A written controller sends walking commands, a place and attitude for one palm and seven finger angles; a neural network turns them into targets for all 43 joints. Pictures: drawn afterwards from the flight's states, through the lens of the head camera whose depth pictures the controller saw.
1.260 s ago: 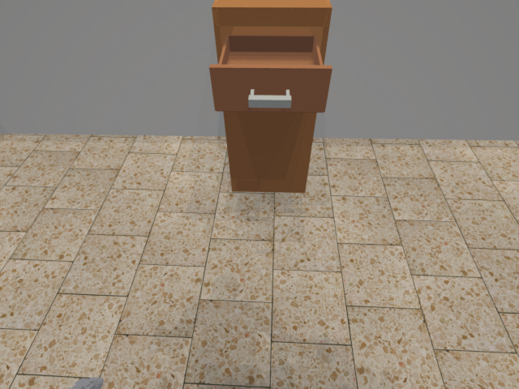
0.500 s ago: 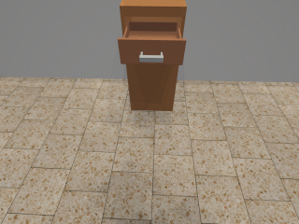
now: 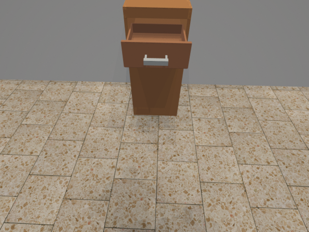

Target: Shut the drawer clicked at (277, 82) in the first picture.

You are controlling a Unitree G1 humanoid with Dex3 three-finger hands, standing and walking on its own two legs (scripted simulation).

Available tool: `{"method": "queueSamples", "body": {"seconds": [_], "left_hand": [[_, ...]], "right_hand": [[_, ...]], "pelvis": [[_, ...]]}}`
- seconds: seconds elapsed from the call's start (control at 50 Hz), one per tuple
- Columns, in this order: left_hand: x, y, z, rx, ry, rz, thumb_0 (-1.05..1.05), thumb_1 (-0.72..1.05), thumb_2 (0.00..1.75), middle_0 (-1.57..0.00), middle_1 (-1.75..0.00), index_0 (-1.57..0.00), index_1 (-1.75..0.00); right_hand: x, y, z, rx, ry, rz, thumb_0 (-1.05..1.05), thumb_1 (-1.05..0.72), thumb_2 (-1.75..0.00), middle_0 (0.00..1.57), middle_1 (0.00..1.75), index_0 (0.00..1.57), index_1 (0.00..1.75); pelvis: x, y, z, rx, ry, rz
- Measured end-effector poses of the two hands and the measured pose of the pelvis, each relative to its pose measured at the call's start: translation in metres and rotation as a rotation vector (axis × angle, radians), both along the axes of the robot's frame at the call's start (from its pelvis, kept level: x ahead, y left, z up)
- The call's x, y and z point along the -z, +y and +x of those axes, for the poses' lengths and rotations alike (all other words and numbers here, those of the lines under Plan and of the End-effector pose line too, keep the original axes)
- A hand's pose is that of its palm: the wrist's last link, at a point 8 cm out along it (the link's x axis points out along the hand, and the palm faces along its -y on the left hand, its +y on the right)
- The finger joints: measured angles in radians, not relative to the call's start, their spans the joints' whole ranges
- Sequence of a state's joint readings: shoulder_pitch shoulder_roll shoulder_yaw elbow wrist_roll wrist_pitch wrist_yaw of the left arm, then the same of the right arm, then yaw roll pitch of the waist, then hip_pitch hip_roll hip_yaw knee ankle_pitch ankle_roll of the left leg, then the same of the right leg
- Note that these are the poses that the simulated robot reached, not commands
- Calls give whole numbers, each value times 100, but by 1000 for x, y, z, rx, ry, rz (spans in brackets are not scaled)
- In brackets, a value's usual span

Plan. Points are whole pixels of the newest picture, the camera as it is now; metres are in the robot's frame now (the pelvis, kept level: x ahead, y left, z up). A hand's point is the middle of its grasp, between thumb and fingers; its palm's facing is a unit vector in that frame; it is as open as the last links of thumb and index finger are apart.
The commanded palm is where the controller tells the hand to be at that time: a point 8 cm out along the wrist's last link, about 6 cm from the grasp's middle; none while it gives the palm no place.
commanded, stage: look at it before walking up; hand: left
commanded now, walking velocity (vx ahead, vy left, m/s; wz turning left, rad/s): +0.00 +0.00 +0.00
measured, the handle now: (155, 59) +0.88 +0.04 -0.02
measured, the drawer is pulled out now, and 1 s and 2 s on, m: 0.29 0.29 0.29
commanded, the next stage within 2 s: walk to a spot facing it in 0.18 s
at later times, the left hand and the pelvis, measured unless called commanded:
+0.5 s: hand out of the picture +0.06 +0.23 -0.17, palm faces -0.07 -0.94 -0.32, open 7.4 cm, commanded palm none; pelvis +0.00 +0.00 -0.01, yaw -4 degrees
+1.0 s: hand out of the picture +0.06 +0.17 -0.16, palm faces -0.21 -0.96 -0.19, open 7.4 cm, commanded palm none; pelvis +0.09 -0.02 +0.00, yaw -19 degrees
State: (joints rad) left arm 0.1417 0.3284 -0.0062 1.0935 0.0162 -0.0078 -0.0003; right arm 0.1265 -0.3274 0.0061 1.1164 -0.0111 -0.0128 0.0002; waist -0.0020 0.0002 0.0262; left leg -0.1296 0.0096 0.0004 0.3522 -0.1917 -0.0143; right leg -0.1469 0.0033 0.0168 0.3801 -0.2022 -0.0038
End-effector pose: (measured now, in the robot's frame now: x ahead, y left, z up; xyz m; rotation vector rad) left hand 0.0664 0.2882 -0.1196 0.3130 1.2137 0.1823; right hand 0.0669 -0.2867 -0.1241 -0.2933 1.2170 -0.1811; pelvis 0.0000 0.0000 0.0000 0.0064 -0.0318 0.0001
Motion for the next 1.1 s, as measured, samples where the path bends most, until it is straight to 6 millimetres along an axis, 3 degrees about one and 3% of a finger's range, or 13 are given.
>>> {"method": "queueSamples", "body": {"seconds": [0.42, 0.6, 0.74, 0.84, 0.92, 1.0, 1.1], "left_hand": [[2, 1, -3, -5, 30, 9, 0, 91, 90, -21, -30, -20, -30], [21, -30, -6, 54, 86, -52, 0, 91, 90, -20, -30, -20, -30], [31, -66, -10, 53, 81, -81, 0, 91, 90, -21, -30, -20, -30], [18, -83, -25, 57, 185, -108, 0, 91, 90, -21, -30, -20, -30], [10, -84, -19, 84, 263, -118, 0, 91, 90, -21, -30, -20, -30], [11, -74, 6, 106, 290, -112, 1, 91, 90, -21, -30, -20, -30], [25, -49, 66, 141, 281, -99, 1, 91, 90, -21, -30, -20, -30]], "right_hand": [[2, 3, 8, 18, -23, 2, 1, -90, -90, 20, 30, 21, 30], [22, 16, -27, 131, -28, 68, 1, -90, -90, 20, 30, 20, 30], [46, 5, -49, 206, 44, 111, 1, -90, -90, 20, 30, 20, 30], [26, 3, -20, 241, -15, 118, 1, -90, -90, 20, 30, 20, 30], [11, 5, 17, 276, -104, 121, 1, -90, -90, 20, 30, 20, 30], [2, 11, 60, 290, -167, 117, 1, -90, -90, 20, 30, 20, 30], [-4, 23, 119, 296, -244, 87, 1, -90, -90, 20, 30, 20, 30]], "pelvis": [[1, 0, 3, 34, 4, 1], [15, -5, 1, 131, 7, 17], [27, -25, 20, 186, 3, 1], [10, -27, 41, 239, 19, 2], [2, -24, 60, 292, 36, 11], [1, -17, 86, 337, 45, 7], [10, -2, 131, 395, 46, -3]]}}
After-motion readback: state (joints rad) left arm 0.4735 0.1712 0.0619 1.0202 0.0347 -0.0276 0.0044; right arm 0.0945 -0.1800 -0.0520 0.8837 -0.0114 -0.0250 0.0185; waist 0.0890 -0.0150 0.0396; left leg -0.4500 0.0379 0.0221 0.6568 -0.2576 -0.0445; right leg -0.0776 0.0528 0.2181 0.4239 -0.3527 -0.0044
